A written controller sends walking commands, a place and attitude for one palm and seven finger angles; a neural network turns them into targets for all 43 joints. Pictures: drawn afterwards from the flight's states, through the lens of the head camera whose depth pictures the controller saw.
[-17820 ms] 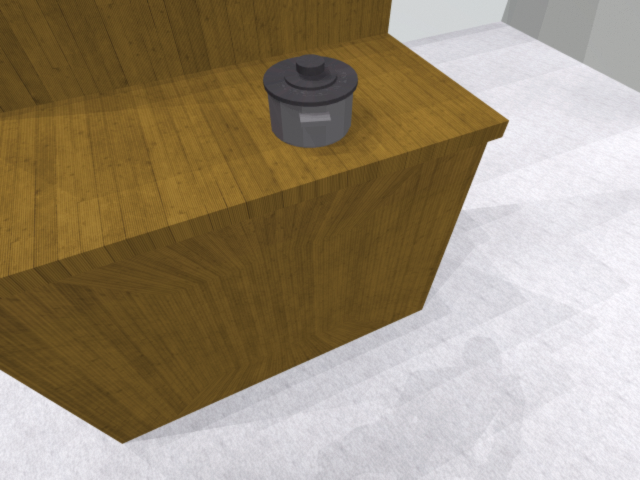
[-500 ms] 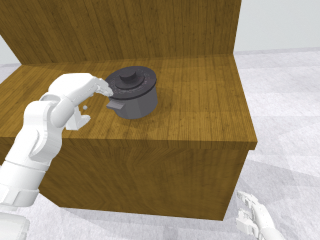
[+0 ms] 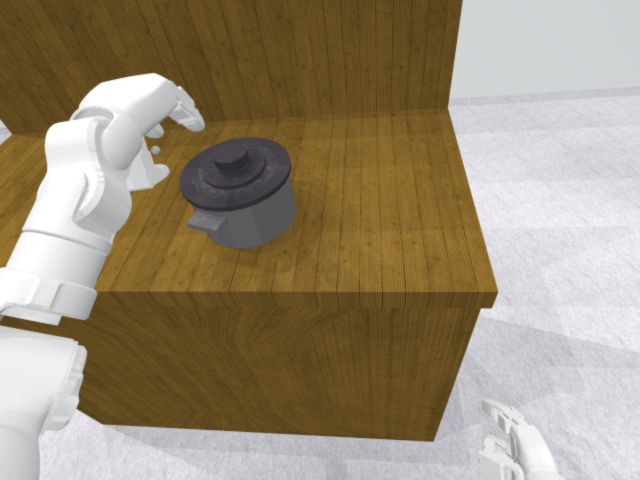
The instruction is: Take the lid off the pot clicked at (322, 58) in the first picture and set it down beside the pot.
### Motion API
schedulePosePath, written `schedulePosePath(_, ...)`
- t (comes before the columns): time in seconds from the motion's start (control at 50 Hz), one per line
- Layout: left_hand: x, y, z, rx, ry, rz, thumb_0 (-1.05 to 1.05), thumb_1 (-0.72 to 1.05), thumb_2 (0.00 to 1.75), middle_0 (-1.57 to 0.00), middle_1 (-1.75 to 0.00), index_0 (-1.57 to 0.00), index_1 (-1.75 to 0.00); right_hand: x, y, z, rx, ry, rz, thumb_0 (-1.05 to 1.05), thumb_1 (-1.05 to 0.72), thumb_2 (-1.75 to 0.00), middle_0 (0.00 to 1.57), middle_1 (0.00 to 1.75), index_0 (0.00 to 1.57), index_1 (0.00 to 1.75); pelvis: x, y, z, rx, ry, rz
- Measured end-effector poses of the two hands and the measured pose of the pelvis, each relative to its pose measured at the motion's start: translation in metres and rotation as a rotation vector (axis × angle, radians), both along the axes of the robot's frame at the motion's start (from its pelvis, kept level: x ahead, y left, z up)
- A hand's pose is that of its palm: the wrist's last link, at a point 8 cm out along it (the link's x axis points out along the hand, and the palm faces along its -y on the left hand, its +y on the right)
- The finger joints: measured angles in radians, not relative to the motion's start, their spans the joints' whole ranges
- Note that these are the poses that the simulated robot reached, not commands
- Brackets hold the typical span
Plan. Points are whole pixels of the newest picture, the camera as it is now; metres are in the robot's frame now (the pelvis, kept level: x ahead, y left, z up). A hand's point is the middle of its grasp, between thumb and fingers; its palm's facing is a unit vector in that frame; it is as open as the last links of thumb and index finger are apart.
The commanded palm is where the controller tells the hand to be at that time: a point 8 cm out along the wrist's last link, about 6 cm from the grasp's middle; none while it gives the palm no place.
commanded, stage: move the open hand above the knob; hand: left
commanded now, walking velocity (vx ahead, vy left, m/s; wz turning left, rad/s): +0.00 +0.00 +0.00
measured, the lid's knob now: (230, 156) +0.52 +0.16 +0.15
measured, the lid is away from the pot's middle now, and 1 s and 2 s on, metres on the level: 0.00 0.00 0.00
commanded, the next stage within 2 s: lower the open fingers around the knob in 1.54 s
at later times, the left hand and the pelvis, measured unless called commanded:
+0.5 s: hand (210, 146) +0.45 +0.15 +0.22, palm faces -0.21 +0.00 -0.98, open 10.0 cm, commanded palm +0.46 +0.17 +0.28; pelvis +0.01 +0.01 +0.00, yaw +0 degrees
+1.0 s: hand (218, 128) +0.51 +0.16 +0.21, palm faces -0.26 -0.01 -0.97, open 10.1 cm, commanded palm +0.48 +0.17 +0.28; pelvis +0.02 +0.02 +0.00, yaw -2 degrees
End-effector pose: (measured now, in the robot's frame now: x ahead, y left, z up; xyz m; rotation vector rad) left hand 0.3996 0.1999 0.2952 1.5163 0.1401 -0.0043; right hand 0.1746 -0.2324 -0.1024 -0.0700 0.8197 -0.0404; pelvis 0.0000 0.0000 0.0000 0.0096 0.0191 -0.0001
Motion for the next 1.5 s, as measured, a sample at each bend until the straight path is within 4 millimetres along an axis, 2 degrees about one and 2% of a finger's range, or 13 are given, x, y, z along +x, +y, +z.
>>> schedulePosePath(0.12, 0.005, -0.031, -0.044, 0.057, 0.144, -0.107, 0.00, -0.37, 1.62, -0.87, -0.08, -0.87, -0.09, -0.002, -0.002, -0.004, -0.007, 0.034, -0.011, 0.01, -0.90, -0.90, 0.20, 0.30, 0.20, 0.30, 0.003, 0.002, -0.001, 0.000, -0.008, -0.003)
schedulePosePath(0.2, 0.016, -0.040, -0.019, 0.060, 0.073, -0.168, 0.00, -0.36, 1.62, -0.88, -0.08, -0.88, -0.09, -0.007, -0.004, -0.002, -0.041, 0.020, -0.033, 0.01, -0.91, -0.90, 0.20, 0.30, 0.20, 0.30, 0.004, 0.003, 0.000, 0.000, -0.012, -0.004)
schedulePosePath(0.28, 0.035, -0.023, 0.006, -0.005, 0.018, -0.054, 0.00, -0.37, 1.62, -0.88, -0.08, -0.88, -0.09, -0.017, -0.005, -0.005, -0.026, 0.053, -0.049, 0.01, -0.91, -0.90, 0.20, 0.30, 0.20, 0.30, 0.007, 0.004, 0.000, 0.001, 0.011, -0.008)
schedulePosePath(0.42, 0.033, -0.040, -0.036, 0.057, 0.140, -0.099, 0.00, -0.36, 1.62, -0.87, -0.08, -0.87, -0.09, -0.029, -0.006, -0.012, -0.019, 0.111, -0.056, 0.01, -0.91, -0.90, 0.20, 0.30, 0.20, 0.30, 0.009, 0.008, -0.001, -0.003, 0.014, -0.005)
schedulePosePath(0.58, 0.067, -0.034, -0.004, 0.002, 0.095, -0.038, 0.00, -0.37, 1.62, -0.88, -0.08, -0.88, -0.09, -0.046, -0.006, -0.010, -0.060, 0.132, -0.105, 0.01, -0.91, -0.90, 0.20, 0.30, 0.20, 0.30, 0.007, 0.010, 0.000, -0.003, 0.033, -0.007)
schedulePosePath(0.72, 0.079, -0.048, -0.027, 0.061, 0.176, -0.064, 0.00, -0.36, 1.62, -0.87, -0.08, -0.87, -0.09, -0.076, -0.009, -0.021, -0.064, 0.241, -0.125, 0.01, -0.90, -0.90, 0.20, 0.30, 0.20, 0.30, 0.012, 0.016, 0.000, -0.007, 0.063, -0.006)
schedulePosePath(0.8, 0.086, -0.064, -0.017, 0.005, 0.145, -0.155, 0.00, -0.36, 1.62, -0.87, -0.08, -0.87, -0.09, -0.085, -0.009, -0.021, -0.081, 0.246, -0.160, 0.01, -0.91, -0.90, 0.20, 0.30, 0.20, 0.30, 0.017, 0.018, 0.000, -0.007, 0.059, -0.017)
schedulePosePath(0.88, 0.103, -0.053, -0.007, -0.019, 0.120, -0.080, 0.00, -0.36, 1.62, -0.87, -0.08, -0.87, -0.09, -0.094, -0.009, -0.019, -0.076, 0.252, -0.194, 0.01, -0.91, -0.90, 0.20, 0.30, 0.20, 0.30, 0.020, 0.019, 0.001, -0.003, 0.071, -0.036)
schedulePosePath(0.96, 0.105, -0.043, -0.022, 0.034, 0.154, -0.027, 0.00, -0.36, 1.62, -0.87, -0.08, -0.87, -0.09, -0.100, -0.008, -0.023, -0.056, 0.283, -0.186, 0.01, -0.91, -0.90, 0.20, 0.30, 0.20, 0.30, 0.021, 0.020, 0.001, -0.001, 0.086, -0.038)
schedulePosePath(1.04, 0.098, -0.046, -0.034, 0.030, 0.175, -0.087, 0.00, -0.36, 1.62, -0.87, -0.08, -0.87, -0.09, -0.094, -0.007, -0.024, -0.061, 0.286, -0.172, 0.01, -0.90, -0.90, 0.20, 0.30, 0.20, 0.30, 0.024, 0.020, 0.001, -0.005, 0.080, -0.031)
schedulePosePath(1.18, 0.100, -0.034, -0.011, -0.010, 0.117, -0.054, 0.00, -0.36, 1.62, -0.87, -0.08, -0.87, -0.09, -0.067, -0.008, -0.014, -0.076, 0.210, -0.159, 0.01, -0.90, -0.90, 0.20, 0.30, 0.20, 0.30, 0.026, 0.018, 0.001, -0.004, 0.076, -0.025)
schedulePosePath(1.34, 0.079, -0.036, -0.028, 0.049, 0.146, -0.095, 0.00, -0.36, 1.62, -0.87, -0.08, -0.87, -0.09, -0.036, -0.006, -0.010, -0.065, 0.157, -0.104, 0.01, -0.91, -0.90, 0.20, 0.30, 0.20, 0.30, 0.025, 0.019, 0.001, -0.008, 0.069, -0.007)
schedulePosePath(1.5, 0.080, -0.034, -0.010, 0.020, 0.106, -0.056, 0.00, -0.37, 1.62, -0.87, -0.08, -0.87, -0.09, -0.026, 0.001, -0.006, -0.060, 0.125, -0.084, 0.01, -0.91, -0.90, 0.20, 0.30, 0.20, 0.30, 0.019, 0.017, 0.001, -0.006, 0.065, -0.002)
